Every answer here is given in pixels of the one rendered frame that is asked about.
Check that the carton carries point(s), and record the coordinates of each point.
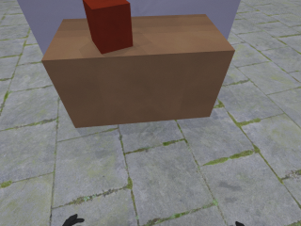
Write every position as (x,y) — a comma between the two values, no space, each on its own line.
(110,24)

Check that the robot left hand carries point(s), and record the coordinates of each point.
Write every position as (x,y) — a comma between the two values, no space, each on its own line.
(73,220)

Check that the pedestal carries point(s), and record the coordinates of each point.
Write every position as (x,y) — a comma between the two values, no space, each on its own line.
(174,71)

